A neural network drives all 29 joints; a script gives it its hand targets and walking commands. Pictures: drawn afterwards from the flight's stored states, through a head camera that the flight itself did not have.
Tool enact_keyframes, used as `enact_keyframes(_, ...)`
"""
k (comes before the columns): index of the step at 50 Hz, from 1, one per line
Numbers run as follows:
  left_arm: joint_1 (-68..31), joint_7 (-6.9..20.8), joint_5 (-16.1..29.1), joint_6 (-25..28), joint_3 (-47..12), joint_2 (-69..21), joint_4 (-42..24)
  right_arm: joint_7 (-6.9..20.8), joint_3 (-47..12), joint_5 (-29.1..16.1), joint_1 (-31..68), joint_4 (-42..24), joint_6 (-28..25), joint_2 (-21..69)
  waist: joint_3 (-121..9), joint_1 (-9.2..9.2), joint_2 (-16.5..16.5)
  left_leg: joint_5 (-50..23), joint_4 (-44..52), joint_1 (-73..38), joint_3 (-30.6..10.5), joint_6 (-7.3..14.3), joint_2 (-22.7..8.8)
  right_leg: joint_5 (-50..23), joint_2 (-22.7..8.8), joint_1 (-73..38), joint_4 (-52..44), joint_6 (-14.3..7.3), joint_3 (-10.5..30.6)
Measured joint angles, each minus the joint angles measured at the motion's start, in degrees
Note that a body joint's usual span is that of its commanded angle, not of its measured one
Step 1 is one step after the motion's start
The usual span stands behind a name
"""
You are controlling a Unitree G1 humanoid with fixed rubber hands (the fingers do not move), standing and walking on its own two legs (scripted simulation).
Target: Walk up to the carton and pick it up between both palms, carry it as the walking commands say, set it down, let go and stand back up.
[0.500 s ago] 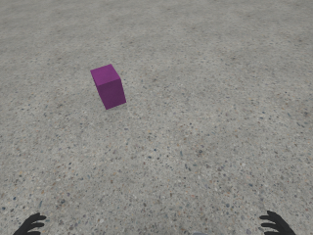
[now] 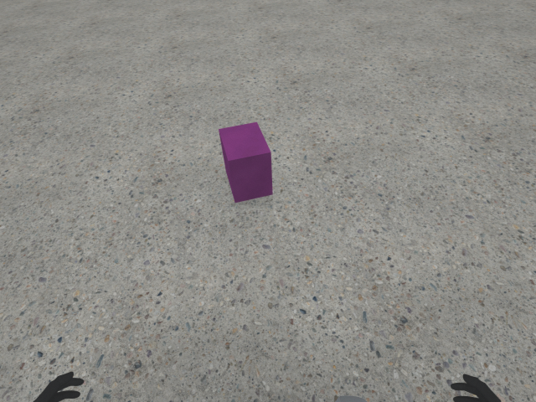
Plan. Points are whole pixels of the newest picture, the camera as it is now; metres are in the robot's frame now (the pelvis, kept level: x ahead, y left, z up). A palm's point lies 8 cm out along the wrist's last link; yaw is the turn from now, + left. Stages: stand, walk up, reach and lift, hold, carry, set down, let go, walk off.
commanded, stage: walk up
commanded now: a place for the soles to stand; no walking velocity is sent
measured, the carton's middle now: (246, 162) +1.37 +0.14 -0.60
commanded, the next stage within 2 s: none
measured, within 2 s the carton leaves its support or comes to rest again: neither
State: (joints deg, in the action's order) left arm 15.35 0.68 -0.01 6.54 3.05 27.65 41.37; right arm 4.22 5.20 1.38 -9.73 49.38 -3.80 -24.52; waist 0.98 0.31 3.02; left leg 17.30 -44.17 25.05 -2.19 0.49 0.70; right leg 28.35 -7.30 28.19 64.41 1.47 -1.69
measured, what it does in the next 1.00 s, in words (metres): walks ahead: right foot, then left foot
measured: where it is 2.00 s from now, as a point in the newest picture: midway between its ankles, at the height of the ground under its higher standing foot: (257, 299)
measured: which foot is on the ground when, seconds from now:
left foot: down 0.00-0.12, up 0.14-0.44, down 0.46-0.76, up 0.78-1.00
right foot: up 0.00-0.12, down 0.14-0.48, up 0.50-0.74, down 0.76-1.00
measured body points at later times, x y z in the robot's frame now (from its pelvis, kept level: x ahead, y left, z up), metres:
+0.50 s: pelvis +0.18 +0.03 -0.01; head +0.19 +0.00 +0.44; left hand +0.21 +0.39 -0.06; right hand +0.34 -0.28 -0.12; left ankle +0.26 +0.17 -0.71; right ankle +0.15 -0.14 -0.69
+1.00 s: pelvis +0.35 +0.04 -0.01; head +0.36 +0.02 +0.44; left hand +0.36 +0.40 -0.06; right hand +0.51 -0.26 -0.12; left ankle +0.41 +0.20 -0.69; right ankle +0.37 -0.10 -0.71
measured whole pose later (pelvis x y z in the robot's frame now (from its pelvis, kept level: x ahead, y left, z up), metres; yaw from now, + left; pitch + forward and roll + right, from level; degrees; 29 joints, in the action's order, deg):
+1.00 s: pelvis +0.35 +0.04 -0.01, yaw +8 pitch +0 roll +1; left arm 23.1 1.6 0.0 6.7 4.7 27.8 41.6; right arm 2.7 4.5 1.4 -11.5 48.3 -4.5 -24.6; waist 0.9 0.2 2.8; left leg 23.7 -54.0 33.3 -2.0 0.5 -1.0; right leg 25.8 -5.8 23.0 49.1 0.4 -2.5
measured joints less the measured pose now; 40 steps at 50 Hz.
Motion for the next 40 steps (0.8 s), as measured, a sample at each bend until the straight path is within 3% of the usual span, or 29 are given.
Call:
enact_keyframes(6,-0.24,0.61,0.01,0.39,1.34,0.08,0.13,0.00,0.00,0.00,0.01,-0.77,0.29,0.03,-0.13,-0.07,-0.16,4.56,-0.85,-3.36,0.07,0.00,0.06,-3.26,2.77,1.08,-14.33,-0.05,-0.27)
enact_keyframes(9,1.55,0.50,-0.01,1.39,2.02,0.18,0.25,-0.10,0.03,0.00,0.02,-1.58,0.90,0.03,0.04,-0.12,-0.10,8.91,-13.11,0.51,-0.25,0.00,1.39,-10.55,2.59,0.08,-16.19,-0.90,-0.86)
enact_keyframes(12,4.40,0.47,0.00,1.39,1.33,0.14,0.28,-0.17,-0.21,0.00,-0.01,-1.56,1.13,-0.02,-0.03,-0.08,0.45,5.50,-21.61,5.36,-0.36,0.00,2.28,-8.07,1.51,-2.27,-16.48,-1.06,-2.19)
enact_keyframes(16,7.32,0.47,0.00,1.36,1.80,0.13,0.26,-0.16,-0.22,0.00,-0.03,-1.57,0.96,-0.05,-0.07,-0.04,0.49,3.96,-18.94,8.56,-0.43,0.00,0.91,-5.34,0.21,-5.49,-17.55,-1.06,-3.05)
enact_keyframes(23,7.89,0.48,-0.01,0.26,1.95,0.10,0.27,-0.02,-0.11,-0.01,-0.07,-1.15,-0.22,-0.09,-0.13,-0.02,0.49,2.35,0.38,5.07,-0.04,-0.01,-0.65,0.11,-2.34,-10.35,-16.66,-0.60,-4.06)
enact_keyframes(24,7.60,0.48,-0.01,-0.02,1.72,0.08,0.29,-0.12,0.12,-0.01,-0.14,-0.76,-0.69,-0.08,-0.02,-0.01,0.45,-1.36,0.74,4.54,0.07,-0.02,-0.21,0.60,-2.85,-10.08,-14.30,-0.61,-3.65)
enact_keyframes(27,5.29,0.48,-0.01,-0.96,0.73,0.09,0.26,-0.64,-0.37,0.00,-0.88,0.49,-1.20,-0.07,0.00,0.05,0.25,-1.38,-1.37,2.92,0.11,-0.01,0.11,-0.19,-0.79,-5.96,-2.67,-0.68,0.07)
enact_keyframes(30,2.15,0.47,0.00,-0.97,0.54,0.13,0.22,-1.23,-0.39,0.00,-1.50,0.96,-1.21,-0.05,0.01,-0.01,-0.29,0.84,-0.52,0.31,0.18,-0.02,-0.33,-0.13,0.84,-1.42,-0.28,-0.67,0.64)
enact_keyframes(34,-0.69,0.79,0.00,-0.97,0.49,0.15,0.22,-1.29,-0.39,0.00,-1.72,1.45,-1.20,-0.04,-0.05,-0.04,-0.89,3.29,-0.45,-2.53,0.22,-0.02,-0.34,-0.17,1.55,2.42,-3.47,-0.67,0.70)
enact_keyframes(37,-0.64,0.96,0.01,-0.56,1.02,0.20,0.21,-1.29,-0.39,0.00,-1.70,0.60,-0.94,-0.02,-0.13,-0.08,-0.97,5.69,-1.11,-4.06,0.26,-0.02,-0.38,-3.09,2.40,1.74,-12.29,-0.67,0.62)
enact_keyframes(40,1.09,0.91,-0.01,0.42,2.16,0.28,0.29,-1.41,-0.43,0.00,-1.70,-0.57,-0.35,-0.01,0.06,-0.13,-0.92,9.10,-12.53,-0.30,0.32,-0.02,-0.31,-9.60,3.00,0.65,-15.05,-1.07,0.23)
